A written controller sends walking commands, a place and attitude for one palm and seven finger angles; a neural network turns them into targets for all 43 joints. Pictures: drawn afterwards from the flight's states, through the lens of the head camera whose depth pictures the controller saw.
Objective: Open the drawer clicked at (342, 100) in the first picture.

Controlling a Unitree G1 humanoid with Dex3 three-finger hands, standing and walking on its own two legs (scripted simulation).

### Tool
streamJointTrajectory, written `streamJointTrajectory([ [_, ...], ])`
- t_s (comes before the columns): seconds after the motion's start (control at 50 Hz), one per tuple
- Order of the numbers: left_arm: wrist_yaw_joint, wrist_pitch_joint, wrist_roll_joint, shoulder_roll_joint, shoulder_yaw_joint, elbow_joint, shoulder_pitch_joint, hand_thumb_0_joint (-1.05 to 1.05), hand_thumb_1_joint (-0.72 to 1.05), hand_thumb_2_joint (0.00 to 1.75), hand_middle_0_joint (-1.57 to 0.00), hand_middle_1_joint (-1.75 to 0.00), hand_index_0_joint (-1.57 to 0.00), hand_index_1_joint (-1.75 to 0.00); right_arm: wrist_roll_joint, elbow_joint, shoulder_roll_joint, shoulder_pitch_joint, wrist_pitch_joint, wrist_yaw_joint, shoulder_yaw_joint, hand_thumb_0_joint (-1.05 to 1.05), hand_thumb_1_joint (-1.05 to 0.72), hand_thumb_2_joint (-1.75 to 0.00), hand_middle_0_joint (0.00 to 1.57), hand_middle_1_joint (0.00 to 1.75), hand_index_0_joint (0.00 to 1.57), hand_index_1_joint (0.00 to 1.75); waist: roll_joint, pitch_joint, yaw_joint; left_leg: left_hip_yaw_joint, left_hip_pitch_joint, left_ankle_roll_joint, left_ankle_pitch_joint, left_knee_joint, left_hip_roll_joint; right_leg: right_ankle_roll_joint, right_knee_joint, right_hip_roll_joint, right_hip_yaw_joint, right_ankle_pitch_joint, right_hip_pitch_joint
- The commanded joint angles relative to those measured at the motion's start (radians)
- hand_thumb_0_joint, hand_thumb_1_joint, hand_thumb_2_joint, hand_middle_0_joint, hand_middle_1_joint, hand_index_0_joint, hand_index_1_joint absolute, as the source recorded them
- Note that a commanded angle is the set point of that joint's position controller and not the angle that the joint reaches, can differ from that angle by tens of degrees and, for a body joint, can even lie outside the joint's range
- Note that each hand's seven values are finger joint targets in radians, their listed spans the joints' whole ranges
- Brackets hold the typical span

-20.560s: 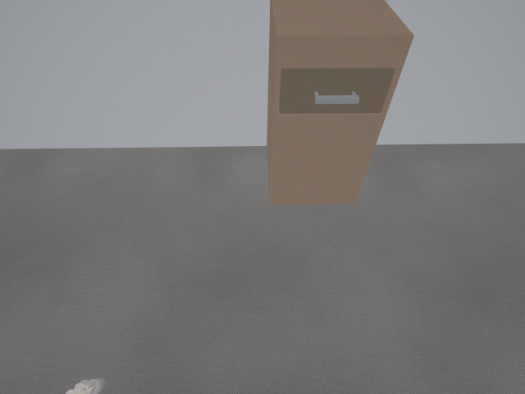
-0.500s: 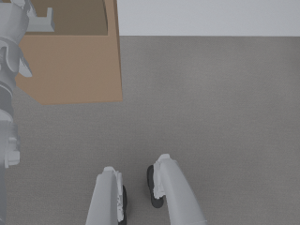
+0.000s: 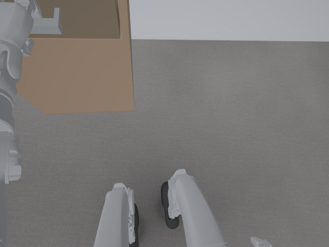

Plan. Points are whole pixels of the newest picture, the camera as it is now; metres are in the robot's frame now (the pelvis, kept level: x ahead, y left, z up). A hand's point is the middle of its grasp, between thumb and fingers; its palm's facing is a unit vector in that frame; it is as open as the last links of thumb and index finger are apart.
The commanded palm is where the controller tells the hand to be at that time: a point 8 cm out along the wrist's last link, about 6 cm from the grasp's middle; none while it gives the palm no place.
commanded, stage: close the thumb around the handle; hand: left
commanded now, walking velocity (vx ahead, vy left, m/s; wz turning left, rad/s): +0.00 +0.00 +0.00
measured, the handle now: (22, 18) +0.62 +0.25 +0.04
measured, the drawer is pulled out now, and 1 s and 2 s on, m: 0.00 0.00 0.00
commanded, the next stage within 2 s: pull the drawer open in 0.20 s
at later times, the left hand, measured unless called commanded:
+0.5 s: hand (23, 44) +0.57 +0.25 +0.02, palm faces -0.02 +0.00 -1.00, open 6.4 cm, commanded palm +0.56 +0.25 +0.05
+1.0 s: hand (23, 47) +0.57 +0.25 +0.02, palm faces -0.03 -0.04 -1.00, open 5.6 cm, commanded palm +0.53 +0.26 +0.05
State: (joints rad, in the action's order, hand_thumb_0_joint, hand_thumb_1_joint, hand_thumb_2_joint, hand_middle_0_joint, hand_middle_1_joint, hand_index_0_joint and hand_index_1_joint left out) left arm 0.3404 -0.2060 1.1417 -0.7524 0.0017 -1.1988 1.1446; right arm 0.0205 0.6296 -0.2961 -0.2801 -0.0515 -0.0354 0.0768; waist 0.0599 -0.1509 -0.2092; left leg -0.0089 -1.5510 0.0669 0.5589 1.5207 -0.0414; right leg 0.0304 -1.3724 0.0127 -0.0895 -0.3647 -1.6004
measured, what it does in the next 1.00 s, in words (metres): shifts its weight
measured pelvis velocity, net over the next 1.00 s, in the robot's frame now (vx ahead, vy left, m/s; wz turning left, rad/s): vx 0.07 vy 0.01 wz -0.03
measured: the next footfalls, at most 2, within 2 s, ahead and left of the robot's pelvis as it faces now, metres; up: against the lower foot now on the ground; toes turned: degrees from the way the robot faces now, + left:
none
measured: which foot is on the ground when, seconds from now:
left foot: down 0.00-1.00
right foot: down 0.00-1.00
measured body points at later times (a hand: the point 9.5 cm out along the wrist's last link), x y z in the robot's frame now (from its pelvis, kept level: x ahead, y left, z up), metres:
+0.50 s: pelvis +0.00 +0.00 +0.01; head +0.20 +0.02 +0.41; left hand +0.57 +0.25 +0.08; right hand +0.02 -0.27 -0.11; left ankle +0.06 +0.08 -0.56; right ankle +0.13 -0.11 -0.56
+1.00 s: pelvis +0.07 +0.01 +0.04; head +0.26 +0.00 +0.45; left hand +0.56 +0.25 +0.08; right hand +0.12 -0.27 -0.10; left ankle +0.06 +0.08 -0.56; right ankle +0.13 -0.11 -0.56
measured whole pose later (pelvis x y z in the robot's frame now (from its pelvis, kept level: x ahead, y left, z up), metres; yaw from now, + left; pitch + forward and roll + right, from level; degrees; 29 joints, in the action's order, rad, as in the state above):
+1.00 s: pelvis +0.07 +0.01 +0.04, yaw -2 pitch +33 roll -3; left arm 0.43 -0.23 1.10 -0.60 -0.08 -0.97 0.79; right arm 0.05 0.66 -0.28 -0.24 -0.13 0.00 0.00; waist 0.06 -0.17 -0.09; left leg 0.02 -1.31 0.07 0.63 1.36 -0.02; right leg 0.02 -1.26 0.05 -0.04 -0.44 -1.40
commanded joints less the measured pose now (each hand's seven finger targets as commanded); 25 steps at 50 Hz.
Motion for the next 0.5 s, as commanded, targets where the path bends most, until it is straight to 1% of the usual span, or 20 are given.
streamJointTrajectory([
  [0.0, -0.013, 0.113, -0.006, -0.298, -0.062, 0.061, 0.384, 0.0, 0.9, 0.9, -0.4, -1.35, -0.4, -1.35, -0.002, -0.017, -0.194, -0.217, -0.004, -0.009, -0.062, 0.0, -0.9, -0.9, 0.2, 0.3, 0.2, 0.3, 0.093, -0.499, -0.055, -0.074, 0.225, -0.003, 0.073, -0.276, 0.008, 0.001, 0.181, 0.022, 0.058, -0.158, 0.42],
  [0.02, -0.014, 0.115, -0.004, -0.3, -0.063, 0.067, 0.397, 0.0, 0.9, 0.9, -0.4, -1.35, -0.4, -1.35, -0.002, -0.018, -0.19, -0.213, -0.005, -0.011, -0.06, 0.0, -0.9, -0.9, 0.2, 0.3, 0.2, 0.3, 0.089, -0.503, -0.058, -0.073, 0.227, -0.002, 0.068, -0.276, 0.009, 0.002, 0.181, 0.022, 0.06, -0.154, 0.423],
  [0.04, -0.016, 0.117, -0.001, -0.296, -0.052, 0.067, 0.4, 0.0, 0.9, 0.9, -0.4, -1.35, -0.4, -1.35, -0.002, -0.017, -0.191, -0.216, -0.005, -0.011, -0.06, 0.0, -0.9, -0.9, 0.2, 0.3, 0.2, 0.3, 0.114, -0.503, -0.056, -0.069, 0.225, -0.003, 0.075, -0.275, 0.007, 0.002, 0.183, 0.022, 0.061, -0.16, 0.423],
  [0.06, -0.018, 0.119, -0.002, -0.306, -0.061, 0.069, 0.398, 0.0, 0.9, 0.9, -0.4, -1.35, -0.4, -1.35, -0.001, -0.015, -0.191, -0.216, -0.005, -0.01, -0.059, 0.0, -0.9, -0.9, 0.2, 0.3, 0.2, 0.3, 0.116, -0.498, -0.053, -0.068, 0.223, -0.003, 0.074, -0.274, 0.007, 0.003, 0.183, 0.022, 0.061, -0.159, 0.424],
  [0.08, -0.018, 0.119, -0.001, -0.314, -0.067, 0.069, 0.394, 0.0, 0.9, 0.9, -0.4, -1.35, -0.4, -1.35, -0.001, -0.016, -0.194, -0.217, -0.007, -0.012, -0.059, 0.0, -0.9, -0.9, 0.2, 0.3, 0.2, 0.3, 0.096, -0.501, -0.054, -0.07, 0.227, -0.002, 0.072, -0.276, 0.008, 0.001, 0.187, 0.024, 0.062, -0.159, 0.43],
  [0.1, -0.02, 0.12, -0.002, -0.304, -0.056, 0.062, 0.389, 0.0, 0.9, 0.9, -0.4, -1.35, -0.4, -1.35, -0.003, -0.02, -0.19, -0.211, -0.006, -0.013, -0.057, 0.0, -0.9, -0.9, 0.2, 0.3, 0.2, 0.3, 0.093, -0.487, -0.055, -0.065, 0.213, -0.001, 0.084, -0.278, 0.005, 0.001, 0.194, 0.024, 0.064, -0.168, 0.437],
  [0.12, -0.02, 0.117, -0.004, -0.301, -0.054, 0.073, 0.408, 0.0, 0.9, 0.9, -0.4, -1.35, -0.4, -1.35, -0.002, -0.021, -0.184, -0.207, -0.004, -0.014, -0.054, 0.0, -0.9, -0.9, 0.2, 0.3, 0.2, 0.3, 0.093, -0.482, -0.062, -0.062, 0.204, 0.001, 0.086, -0.279, 0.006, 0.002, 0.195, 0.023, 0.065, -0.168, 0.44],
  [0.18, -0.025, 0.113, 0.0, -0.313, -0.053, 0.059, 0.387, 0.0, 0.9, 0.9, -0.4, -1.35, -0.4, -1.35, -0.002, -0.02, -0.187, -0.206, -0.002, -0.016, -0.051, 0.0, -0.9, -0.9, 0.2, 0.3, 0.2, 0.3, 0.102, -0.467, -0.055, -0.057, 0.191, 0.001, 0.108, -0.276, 0.003, 0.003, 0.197, 0.023, 0.068, -0.186, 0.437],
  [0.2, -0.024, 0.111, -0.003, -0.31, -0.054, 0.06, 0.389, 0.0, 0.9, 0.9, -0.4, -1.35, -0.4, -1.35, -0.002, -0.02, -0.186, -0.206, 0.0, -0.017, -0.051, 0.0, -0.9, -0.9, 0.2, 0.3, 0.2, 0.3, 0.096, -0.456, -0.061, -0.058, 0.187, 0.003, 0.107, -0.277, 0.004, 0.003, 0.199, 0.023, 0.069, -0.183, 0.435],
  [0.22, -0.025, 0.104, -0.001, -0.324, -0.065, 0.073, 0.398, 0.0, 0.9, 0.9, -0.4, -1.35, -0.4, -1.35, -0.001, -0.02, -0.184, -0.206, 0.0, -0.019, -0.05, 0.0, -0.9, -0.9, 0.2, 0.3, 0.2, 0.3, 0.09, -0.473, -0.058, -0.062, 0.196, 0.003, 0.096, -0.278, 0.006, 0.003, 0.195, 0.021, 0.068, -0.175, 0.443],
  [0.24, -0.025, 0.105, -0.001, -0.33, -0.067, 0.067, 0.387, 0.0, 0.9, 0.9, -0.4, -1.35, -0.4, -1.35, -0.001, -0.021, -0.188, -0.206, 0.001, -0.019, -0.051, 0.0, -0.9, -0.9, 0.2, 0.3, 0.2, 0.3, 0.101, -0.479, -0.055, -0.054, 0.185, 0.004, 0.103, -0.272, 0.003, 0.002, 0.198, 0.023, 0.072, -0.185, 0.446],
  [0.26, -0.026, 0.102, -0.001, -0.322, -0.055, 0.072, 0.399, 0.0, 0.9, 0.9, -0.4, -1.35, -0.4, -1.35, -0.002, -0.022, -0.184, -0.205, 0.002, -0.02, -0.05, 0.0, -0.9, -0.9, 0.2, 0.3, 0.2, 0.3, 0.105, -0.472, -0.058, -0.052, 0.178, 0.003, 0.11, -0.271, 0.002, 0.003, 0.198, 0.021, 0.074, -0.188, 0.444],
  [0.3, -0.025, 0.101, -0.001, -0.34, -0.076, 0.064, 0.366, 0.0, 0.9, 0.9, -0.4, -1.35, -0.4, -1.35, 0.0, -0.024, -0.188, -0.207, 0.001, -0.019, -0.049, 0.0, -0.9, -0.9, 0.2, 0.3, 0.2, 0.3, 0.093, -0.475, -0.044, -0.052, 0.175, 0.003, 0.103, -0.273, 0.001, 0.003, 0.198, 0.023, 0.074, -0.189, 0.458],
  [0.32, -0.027, 0.098, -0.005, -0.332, -0.076, 0.073, 0.364, 0.0, 0.9, 0.9, -0.4, -1.35, -0.4, -1.35, -0.001, -0.026, -0.184, -0.204, 0.0, -0.018, -0.049, 0.0, -0.9, -0.9, 0.2, 0.3, 0.2, 0.3, 0.094, -0.486, -0.043, -0.058, 0.191, 0.002, 0.09, -0.278, 0.005, 0.005, 0.192, 0.024, 0.069, -0.177, 0.456],
  [0.36, -0.028, 0.095, -0.007, -0.34, -0.093, 0.088, 0.32, 0.0, 0.9, 0.9, -0.4, -1.35, -0.4, -1.35, 0.001, -0.031, -0.188, -0.206, -0.003, -0.014, -0.053, 0.0, -0.9, -0.9, 0.2, 0.3, 0.2, 0.3, 0.11, -0.508, -0.019, -0.055, 0.205, 0.0, 0.073, -0.28, 0.003, 0.006, 0.192, 0.025, 0.07, -0.173, 0.47],
  [0.4, -0.027, 0.093, -0.009, -0.307, -0.083, 0.102, 0.302, 0.0, 0.9, 0.9, -0.4, -1.35, -0.4, -1.35, -0.002, -0.03, -0.187, -0.204, -0.005, -0.012, -0.06, 0.0, -0.9, -0.9, 0.2, 0.3, 0.2, 0.3, 0.106, -0.501, -0.018, -0.069, 0.24, -0.006, 0.072, -0.294, 0.008, 0.005, 0.192, 0.026, 0.063, -0.167, 0.449],
  [0.42, -0.027, 0.09, -0.013, -0.297, -0.09, 0.111, 0.275, 0.0, 0.9, 0.9, -0.4, -1.35, -0.4, -1.35, -0.001, -0.031, -0.184, -0.202, -0.005, -0.01, -0.061, 0.0, -0.9, -0.9, 0.2, 0.3, 0.2, 0.3, 0.097, -0.518, -0.01, -0.077, 0.265, -0.007, 0.05, -0.302, 0.012, 0.006, 0.188, 0.027, 0.059, -0.151, 0.452],
  [0.44, -0.026, 0.087, -0.015, -0.308, -0.103, 0.125, 0.246, 0.0, 0.9, 0.9, -0.4, -1.35, -0.4, -1.35, 0.0, -0.032, -0.19, -0.203, -0.008, -0.007, -0.062, 0.0, -0.9, -0.9, 0.2, 0.3, 0.2, 0.3, 0.122, -0.53, 0.012, -0.077, 0.278, -0.012, 0.039, -0.306, 0.011, 0.008, 0.184, 0.027, 0.057, -0.147, 0.46],
  [0.46, -0.027, 0.087, -0.019, -0.286, -0.095, 0.134, 0.226, 0.0, 0.9, 0.9, -0.4, -1.35, -0.4, -1.35, -0.002, -0.034, -0.185, -0.201, -0.009, -0.004, -0.067, 0.0, -0.9, -0.9, 0.2, 0.3, 0.2, 0.3, 0.108, -0.536, 0.011, -0.074, 0.287, -0.011, 0.027, -0.307, 0.013, 0.008, 0.189, 0.029, 0.058, -0.14, 0.468],
  [0.48, -0.03, 0.088, -0.02, -0.283, -0.097, 0.132, 0.201, 0.0, 0.9, 0.9, -0.4, -1.35, -0.4, -1.35, -0.002, -0.033, -0.186, -0.199, -0.012, -0.005, -0.068, 0.0, -0.9, -0.9, 0.2, 0.3, 0.2, 0.3, 0.078, -0.527, 0.013, -0.074, 0.285, -0.01, 0.031, -0.309, 0.015, 0.006, 0.195, 0.03, 0.06, -0.143, 0.476],
])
